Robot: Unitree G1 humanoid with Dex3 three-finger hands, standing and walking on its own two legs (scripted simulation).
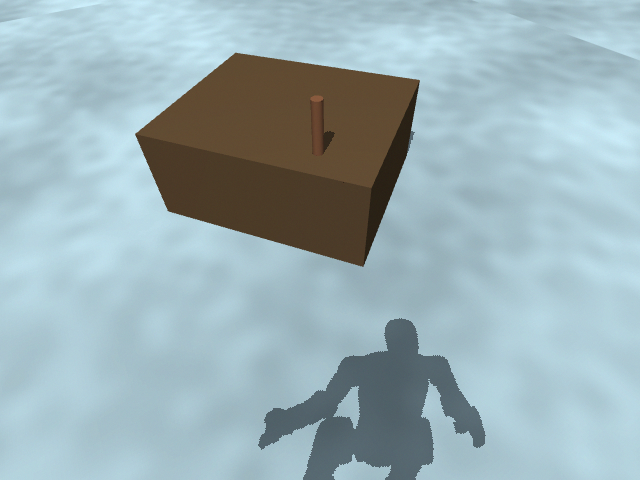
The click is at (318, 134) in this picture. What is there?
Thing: slim round
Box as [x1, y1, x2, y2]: [310, 95, 323, 155]
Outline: 316,95 310,98 312,150 313,154 320,155 323,153 323,109 322,97
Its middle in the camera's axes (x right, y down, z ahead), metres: +0.00 -0.38 +1.33
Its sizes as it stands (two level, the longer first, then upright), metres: 0.042 0.042 0.210
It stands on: a support 0.42 m high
